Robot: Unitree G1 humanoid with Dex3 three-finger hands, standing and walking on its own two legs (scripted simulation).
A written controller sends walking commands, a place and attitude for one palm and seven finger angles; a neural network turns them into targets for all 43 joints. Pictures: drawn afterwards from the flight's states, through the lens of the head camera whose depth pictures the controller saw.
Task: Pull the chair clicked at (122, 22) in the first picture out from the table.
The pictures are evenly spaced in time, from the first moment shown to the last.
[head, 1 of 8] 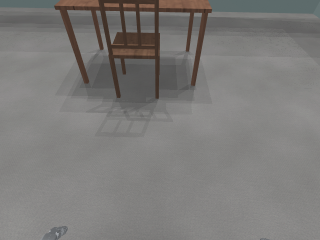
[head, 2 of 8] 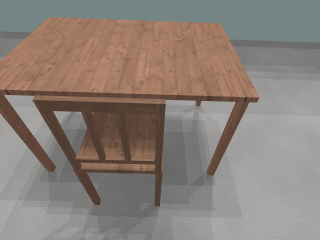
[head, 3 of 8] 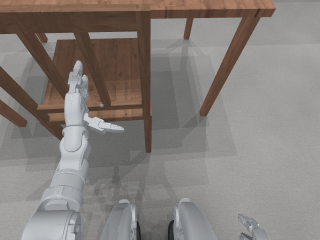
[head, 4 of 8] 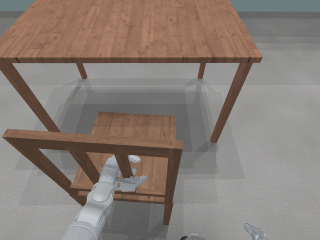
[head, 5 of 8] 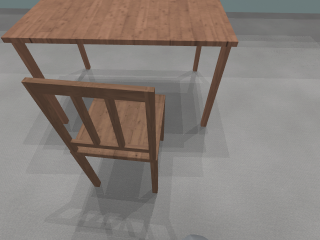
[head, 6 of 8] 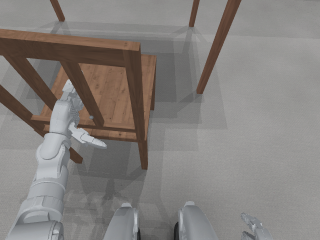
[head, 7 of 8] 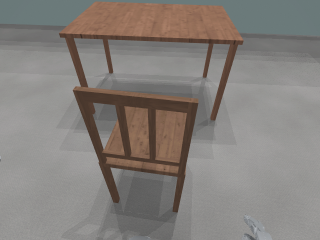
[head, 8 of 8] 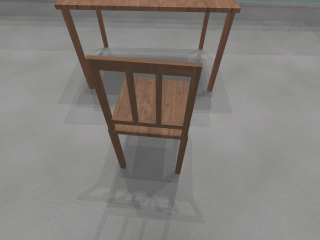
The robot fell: no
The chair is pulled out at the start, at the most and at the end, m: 0.00 0.60 0.59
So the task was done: yes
